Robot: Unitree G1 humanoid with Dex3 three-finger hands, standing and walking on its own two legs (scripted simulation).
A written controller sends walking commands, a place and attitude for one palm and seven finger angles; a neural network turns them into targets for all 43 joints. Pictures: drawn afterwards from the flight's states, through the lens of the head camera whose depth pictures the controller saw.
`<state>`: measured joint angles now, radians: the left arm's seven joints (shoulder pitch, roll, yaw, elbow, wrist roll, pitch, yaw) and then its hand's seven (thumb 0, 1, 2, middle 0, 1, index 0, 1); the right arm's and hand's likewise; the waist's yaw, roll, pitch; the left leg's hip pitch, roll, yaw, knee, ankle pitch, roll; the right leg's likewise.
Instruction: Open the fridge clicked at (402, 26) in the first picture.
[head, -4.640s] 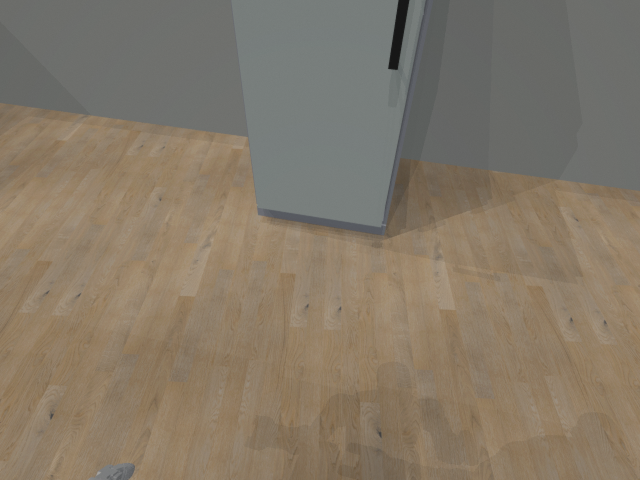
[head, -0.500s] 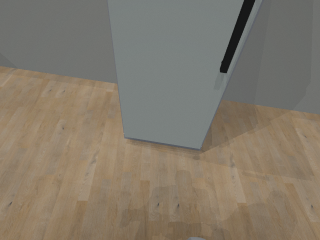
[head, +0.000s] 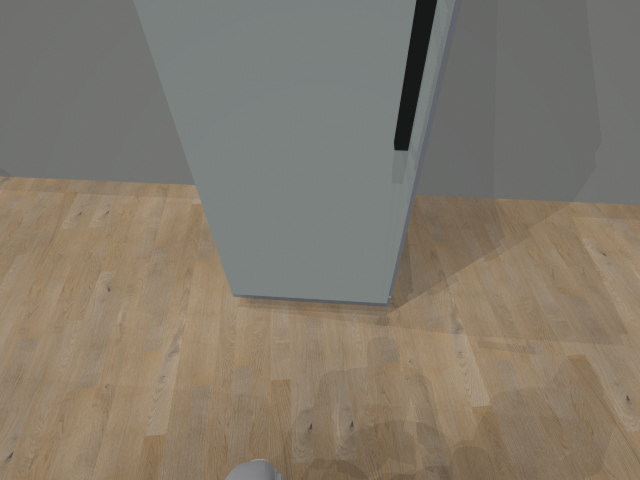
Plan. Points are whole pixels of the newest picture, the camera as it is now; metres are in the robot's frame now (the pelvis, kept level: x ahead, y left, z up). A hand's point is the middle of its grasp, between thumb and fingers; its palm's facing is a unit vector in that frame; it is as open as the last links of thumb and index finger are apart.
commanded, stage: take the last steps up to it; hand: right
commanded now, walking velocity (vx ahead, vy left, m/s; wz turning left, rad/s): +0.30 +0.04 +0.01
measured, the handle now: (413, 59) +0.75 -0.11 +0.17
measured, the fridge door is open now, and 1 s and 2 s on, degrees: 0 0 0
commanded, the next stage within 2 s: come to a stop and stand still in 0.56 s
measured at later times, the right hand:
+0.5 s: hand out of the picture +0.16 -0.14 -0.18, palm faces +0.07 +0.98 -0.17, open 7.3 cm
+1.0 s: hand (429, 375) +0.33 -0.16 -0.18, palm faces +0.02 +0.97 -0.26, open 7.3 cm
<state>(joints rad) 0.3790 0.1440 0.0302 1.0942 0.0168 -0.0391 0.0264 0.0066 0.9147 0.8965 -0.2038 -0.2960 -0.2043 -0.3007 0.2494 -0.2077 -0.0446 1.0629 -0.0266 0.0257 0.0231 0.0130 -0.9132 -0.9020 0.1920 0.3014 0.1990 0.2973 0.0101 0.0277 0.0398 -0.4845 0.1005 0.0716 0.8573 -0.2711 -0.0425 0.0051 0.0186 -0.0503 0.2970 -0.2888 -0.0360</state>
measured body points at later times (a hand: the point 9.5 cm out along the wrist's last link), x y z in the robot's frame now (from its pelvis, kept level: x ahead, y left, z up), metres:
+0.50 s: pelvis +0.17 +0.03 -0.01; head +0.19 +0.03 +0.44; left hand +0.24 +0.27 -0.15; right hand +0.16 -0.19 -0.16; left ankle +0.11 +0.13 -0.74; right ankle +0.25 -0.09 -0.72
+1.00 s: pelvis +0.28 +0.04 -0.02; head +0.31 +0.05 +0.43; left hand +0.31 +0.27 -0.18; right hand +0.33 -0.21 -0.16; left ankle +0.31 +0.14 -0.75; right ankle +0.28 -0.08 -0.74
